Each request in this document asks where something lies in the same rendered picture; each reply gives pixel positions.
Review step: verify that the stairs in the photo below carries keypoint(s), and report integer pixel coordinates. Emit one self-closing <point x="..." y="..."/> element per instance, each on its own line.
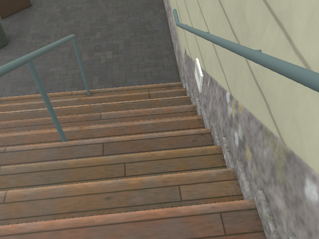
<point x="138" y="163"/>

